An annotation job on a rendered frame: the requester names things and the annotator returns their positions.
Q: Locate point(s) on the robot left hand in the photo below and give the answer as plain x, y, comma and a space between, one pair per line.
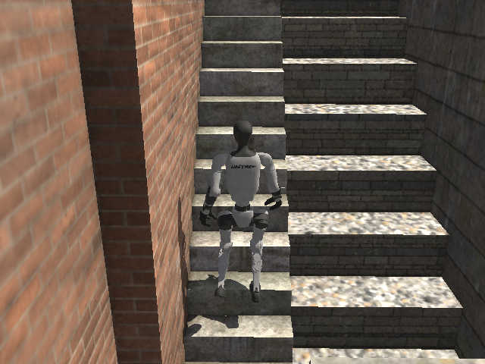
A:
203, 217

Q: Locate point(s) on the left robot upper arm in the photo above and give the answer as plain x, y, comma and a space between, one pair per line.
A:
216, 172

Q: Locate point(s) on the right robot forearm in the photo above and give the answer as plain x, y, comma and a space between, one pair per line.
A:
277, 195

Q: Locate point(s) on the robot right foot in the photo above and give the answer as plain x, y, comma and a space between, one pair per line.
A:
256, 298

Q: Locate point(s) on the left robot forearm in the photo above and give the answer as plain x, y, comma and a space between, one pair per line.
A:
208, 203

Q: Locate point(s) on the robot right hand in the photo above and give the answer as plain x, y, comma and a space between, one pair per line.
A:
277, 205

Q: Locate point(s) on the robot head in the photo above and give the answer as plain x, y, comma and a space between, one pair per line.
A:
242, 131

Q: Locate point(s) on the right robot upper arm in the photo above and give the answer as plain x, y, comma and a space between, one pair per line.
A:
270, 171

